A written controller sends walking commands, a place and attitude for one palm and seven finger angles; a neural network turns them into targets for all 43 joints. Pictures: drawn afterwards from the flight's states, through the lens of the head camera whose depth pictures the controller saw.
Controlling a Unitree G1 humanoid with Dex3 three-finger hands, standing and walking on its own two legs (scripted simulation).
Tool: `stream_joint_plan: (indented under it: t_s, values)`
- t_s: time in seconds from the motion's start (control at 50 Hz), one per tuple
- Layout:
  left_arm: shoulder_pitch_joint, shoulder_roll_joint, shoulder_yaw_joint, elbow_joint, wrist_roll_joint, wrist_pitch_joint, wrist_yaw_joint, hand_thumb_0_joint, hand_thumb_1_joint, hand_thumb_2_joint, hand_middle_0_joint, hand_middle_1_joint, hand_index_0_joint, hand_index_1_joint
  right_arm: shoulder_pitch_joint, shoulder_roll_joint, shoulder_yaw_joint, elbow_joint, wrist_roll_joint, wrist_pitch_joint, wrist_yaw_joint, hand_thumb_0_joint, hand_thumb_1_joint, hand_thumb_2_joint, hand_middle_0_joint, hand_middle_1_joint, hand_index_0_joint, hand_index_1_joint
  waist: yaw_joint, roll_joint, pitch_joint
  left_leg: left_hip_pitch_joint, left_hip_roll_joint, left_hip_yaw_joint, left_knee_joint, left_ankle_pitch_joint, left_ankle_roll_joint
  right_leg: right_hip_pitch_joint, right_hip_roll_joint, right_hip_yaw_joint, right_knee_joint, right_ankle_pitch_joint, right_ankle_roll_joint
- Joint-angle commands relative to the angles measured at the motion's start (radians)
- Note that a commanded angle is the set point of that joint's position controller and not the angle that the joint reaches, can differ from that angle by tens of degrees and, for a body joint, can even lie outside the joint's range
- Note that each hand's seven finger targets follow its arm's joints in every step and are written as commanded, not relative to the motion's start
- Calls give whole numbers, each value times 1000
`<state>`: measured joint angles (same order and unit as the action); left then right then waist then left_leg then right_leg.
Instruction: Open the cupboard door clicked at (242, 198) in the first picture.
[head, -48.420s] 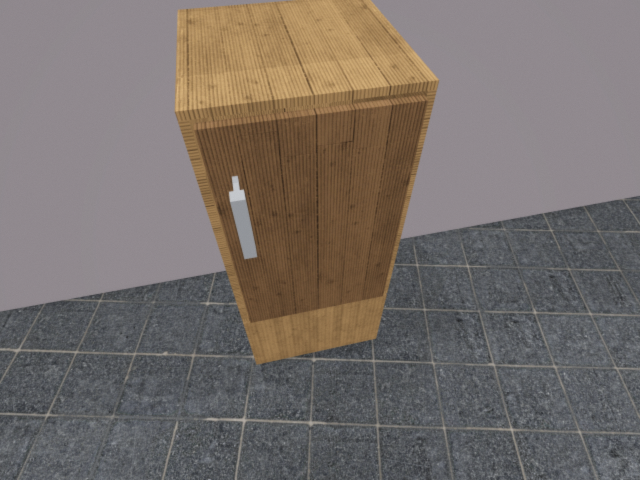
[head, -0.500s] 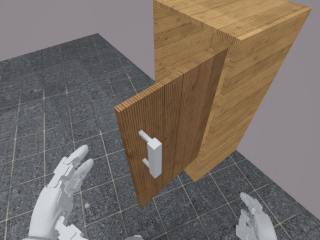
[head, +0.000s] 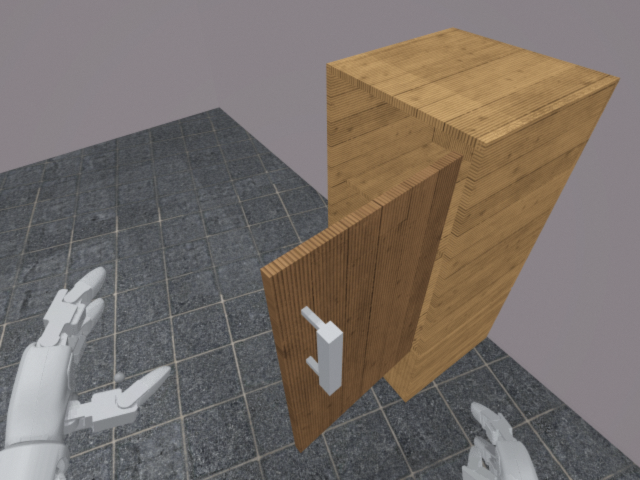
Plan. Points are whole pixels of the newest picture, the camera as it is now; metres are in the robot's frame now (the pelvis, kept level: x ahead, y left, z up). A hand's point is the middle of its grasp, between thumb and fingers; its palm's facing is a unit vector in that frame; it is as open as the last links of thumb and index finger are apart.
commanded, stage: draw the hand back to the body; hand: left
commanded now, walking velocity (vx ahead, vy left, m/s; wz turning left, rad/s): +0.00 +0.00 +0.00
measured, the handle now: (320, 350) +0.30 +0.04 -0.02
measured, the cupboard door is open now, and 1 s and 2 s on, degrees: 96 96 96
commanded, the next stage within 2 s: step back with the hand held close in 0.62 s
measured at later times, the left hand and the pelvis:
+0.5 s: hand (84, 346) +0.19 +0.24 +0.17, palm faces +0.44 -0.81 -0.39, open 7.5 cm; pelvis +0.00 -0.02 +0.01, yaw -1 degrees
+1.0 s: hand (88, 351) +0.18 +0.24 +0.17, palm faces +0.35 -0.80 -0.49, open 7.4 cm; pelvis -0.03 -0.01 +0.02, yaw -2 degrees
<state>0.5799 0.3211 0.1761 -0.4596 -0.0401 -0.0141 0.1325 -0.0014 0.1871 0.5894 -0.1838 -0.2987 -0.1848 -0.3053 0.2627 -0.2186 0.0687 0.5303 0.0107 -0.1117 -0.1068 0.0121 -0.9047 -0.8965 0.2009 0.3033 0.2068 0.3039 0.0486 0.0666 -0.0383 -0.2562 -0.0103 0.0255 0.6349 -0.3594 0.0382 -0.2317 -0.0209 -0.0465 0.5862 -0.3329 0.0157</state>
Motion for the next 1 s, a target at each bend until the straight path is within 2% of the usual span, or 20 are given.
stream_joint_plan:
  t_s: [0.0,0.04,0.12,0.18,0.22,0.24,0.28,0.34,0.46,0.58,0.66,0.7,0.72,0.74,0.76,0.78,0.82,0.86,0.94,0.98]
  values:
    - [-67,153,160,-200,-5,-76,12,0,515,735,-186,-300,-186,-300,-139,-110,-55,-136,-1,-68,4,0,-900,-900,200,300,200,300,13,-11,-29,58,51,-53,-189,350,-33,71,15,-8,-121,230,-39]
    - [-100,170,190,-209,-5,-82,12,0,585,765,-189,-300,-189,-300,-141,-111,-59,-124,-2,-66,7,0,-900,-900,200,300,200,300,14,12,-34,83,52,-46,-204,371,-36,88,17,-6,-138,247,-39]
    - [-149,194,240,-191,-14,-89,12,0,725,825,-194,-300,-194,-300,-159,-114,-66,-106,-4,-58,11,0,-900,-900,200,300,200,300,17,1,-20,108,49,-37,-230,366,-32,115,19,2,-171,264,-40]
    - [-189,211,274,-197,-18,-99,14,0,830,870,-198,-300,-198,-300,-170,-115,-69,-93,-4,-58,13,0,-900,-900,200,300,200,300,20,34,-26,128,49,-35,-245,383,-34,138,17,4,-183,273,-41]
    - [-207,230,306,-184,-23,-103,16,0,900,900,-200,-300,-200,-300,-173,-117,-72,-83,-7,-57,15,0,-900,-900,200,300,200,300,23,22,-25,133,47,-34,-255,372,-34,145,19,4,-193,274,-42]
    - [-184,191,277,-142,-24,-101,10,0,900,900,-200,-300,-200,-300,-176,-114,-73,-80,-6,-55,16,0,-900,-900,200,300,200,300,18,-10,7,131,46,-26,-256,357,-30,129,20,3,-202,273,-38]
    - [-153,154,242,-98,-30,-95,-1,0,900,900,-200,-300,-200,-300,-179,-119,-77,-77,-4,-44,21,0,-900,-900,200,300,200,300,15,-24,30,128,48,-21,-264,353,-26,135,18,4,-214,276,-36]
    - [-188,185,258,-145,-26,-107,-1,0,900,900,-200,-300,-200,-300,-187,-124,-85,-81,-6,-37,24,0,-900,-900,200,300,200,300,19,-22,-12,148,42,-19,-269,339,-20,152,19,10,-221,277,-35]
    - [-202,234,295,-182,-23,-115,7,0,900,900,-200,-300,-200,-300,-203,-116,-84,-74,-8,-44,15,0,-900,-900,200,300,200,300,26,17,-22,157,33,-9,-263,324,-18,168,16,20,-236,287,-39]
    - [-197,197,270,-131,-28,-117,4,0,900,900,-200,-300,-200,-300,-207,-109,-85,-59,-6,-49,12,0,-900,-900,200,300,200,300,16,-11,33,159,32,1,-267,280,-14,133,16,31,-268,246,-33]
    - [-206,202,270,-116,-28,-122,3,0,900,900,-200,-300,-200,-300,-211,-112,-87,-54,-5,-52,11,0,-900,-900,200,300,200,300,20,-11,41,162,30,1,-273,251,-12,128,16,35,-286,205,-33]
    - [-199,198,268,-109,-30,-126,2,0,900,900,-200,-300,-200,-300,-214,-109,-89,-53,-7,-52,11,0,-900,-900,200,300,200,300,19,-40,44,168,32,2,-277,235,-9,118,16,37,-294,184,-29]
    - [-279,219,272,-170,-28,-136,4,0,900,900,-200,-300,-200,-300,-221,-113,-89,-53,-7,-57,11,0,-900,-900,200,300,200,300,17,-18,17,179,27,0,-273,238,-8,127,14,43,-298,188,-30]
    - [-343,330,391,-191,-14,-174,10,0,900,900,-200,-300,-200,-300,-200,-128,-89,-83,1,-38,13,0,-900,-900,200,300,200,300,-27,-62,94,113,40,-13,-228,172,6,1,-35,160,-361,220,-29]
    - [-324,328,393,-149,-6,-188,8,0,900,900,-200,-300,-200,-300,-190,-117,-89,-66,-3,-23,13,0,-900,-900,200,300,200,300,-27,-75,84,105,32,-27,-206,158,5,5,-64,166,-371,227,-37]
    - [-206,255,343,-81,-8,-186,0,0,900,900,-200,-300,-200,-300,-191,-118,-94,-59,-8,-12,14,0,-900,-900,200,300,200,300,-33,-95,60,118,35,-20,-194,183,1,-4,-72,162,-364,246,-40]
    - [-131,211,298,-94,-7,-190,-6,0,900,900,-200,-300,-200,-300,-192,-129,-102,-72,-10,6,19,0,-900,-900,200,300,200,300,-37,-33,7,131,47,-11,-207,241,-2,12,-67,138,-326,308,-34]
    - [-97,215,301,-114,-7,-193,-1,0,900,900,-200,-300,-200,-300,-194,-137,-107,-85,-9,19,18,0,-900,-900,200,300,200,300,-34,-14,-41,117,59,-15,-233,304,-6,60,-55,101,-279,361,-27]
    - [-64,263,349,-160,-9,-194,14,0,900,900,-200,-300,-200,-300,-195,-131,-116,-111,-2,44,10,0,-900,-900,200,300,200,300,-33,-60,-101,97,80,-24,-244,385,-6,95,-34,86,-215,428,-15]
    - [-53,279,365,-188,-10,-195,20,0,900,900,-200,-300,-200,-300,-195,-130,-118,-122,-1,52,6,0,-900,-900,200,300,200,300,-31,-38,-119,71,85,-33,-245,414,-7,120,-31,81,-182,454,-16]
